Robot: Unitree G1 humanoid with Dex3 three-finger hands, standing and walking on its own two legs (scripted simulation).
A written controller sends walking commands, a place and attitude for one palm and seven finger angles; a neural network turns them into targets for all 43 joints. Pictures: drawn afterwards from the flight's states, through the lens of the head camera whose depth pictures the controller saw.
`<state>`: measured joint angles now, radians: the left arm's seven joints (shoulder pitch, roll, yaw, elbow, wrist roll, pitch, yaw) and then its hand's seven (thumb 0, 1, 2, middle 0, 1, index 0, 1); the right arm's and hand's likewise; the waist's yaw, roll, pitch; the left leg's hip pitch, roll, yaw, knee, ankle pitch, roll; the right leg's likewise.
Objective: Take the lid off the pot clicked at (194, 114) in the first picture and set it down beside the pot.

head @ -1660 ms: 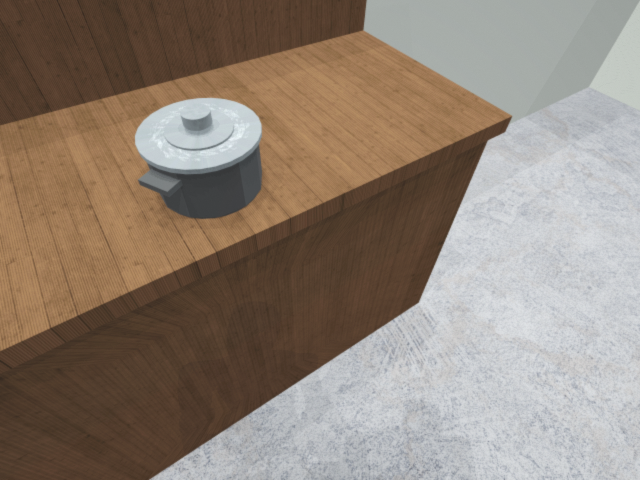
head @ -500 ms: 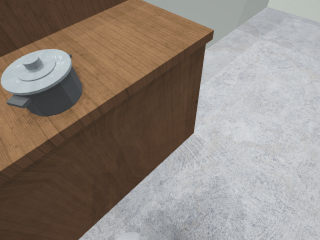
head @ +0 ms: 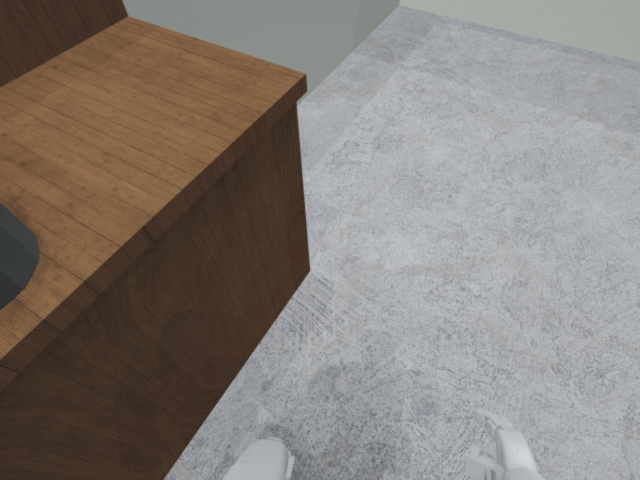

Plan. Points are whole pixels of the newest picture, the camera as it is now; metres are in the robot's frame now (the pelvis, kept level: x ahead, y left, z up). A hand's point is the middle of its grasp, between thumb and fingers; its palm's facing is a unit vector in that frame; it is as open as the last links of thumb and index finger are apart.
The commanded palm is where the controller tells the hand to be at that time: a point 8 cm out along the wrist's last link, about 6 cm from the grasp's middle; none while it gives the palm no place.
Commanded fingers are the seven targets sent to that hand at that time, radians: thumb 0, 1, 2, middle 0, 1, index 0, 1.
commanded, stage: walk to a spot facing it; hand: left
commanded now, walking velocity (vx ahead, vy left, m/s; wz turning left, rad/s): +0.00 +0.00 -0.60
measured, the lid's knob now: out of the picture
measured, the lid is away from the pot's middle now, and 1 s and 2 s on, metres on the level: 0.00 0.00 0.00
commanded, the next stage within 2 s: none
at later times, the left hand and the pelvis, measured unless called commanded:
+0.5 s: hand (187, 408) +0.20 +0.24 -0.16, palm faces -0.27 -0.93 -0.25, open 7.4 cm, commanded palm none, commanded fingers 0.00 0.90 0.90 -0.20 -0.30 -0.20 -0.30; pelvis +0.03 +0.05 +0.00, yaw -18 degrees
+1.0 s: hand (266, 412) +0.22 +0.12 -0.16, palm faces -0.55 -0.81 -0.22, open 7.3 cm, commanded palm none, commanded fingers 0.00 0.90 0.90 -0.20 -0.30 -0.20 -0.30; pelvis +0.04 +0.01 -0.01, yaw -35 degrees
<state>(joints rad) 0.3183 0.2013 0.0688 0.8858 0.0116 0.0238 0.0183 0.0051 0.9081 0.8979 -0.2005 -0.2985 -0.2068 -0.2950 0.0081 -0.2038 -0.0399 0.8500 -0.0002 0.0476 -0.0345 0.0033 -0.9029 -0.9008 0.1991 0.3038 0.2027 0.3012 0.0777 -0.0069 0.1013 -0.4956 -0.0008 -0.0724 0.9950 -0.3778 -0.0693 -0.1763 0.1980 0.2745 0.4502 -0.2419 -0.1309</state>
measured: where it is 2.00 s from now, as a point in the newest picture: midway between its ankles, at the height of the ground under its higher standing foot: outside the picture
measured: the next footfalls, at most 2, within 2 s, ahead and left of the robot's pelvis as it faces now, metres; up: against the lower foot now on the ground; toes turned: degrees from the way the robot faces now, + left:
left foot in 0.24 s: +0.08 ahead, +0.16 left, +0.00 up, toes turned -14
right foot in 0.66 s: +0.03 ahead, -0.11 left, +0.00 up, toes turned -27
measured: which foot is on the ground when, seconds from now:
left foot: up 0.00-0.22, down 0.24-0.66, up 0.68-1.00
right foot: down 0.00-0.24, up 0.26-0.64, down 0.66-1.00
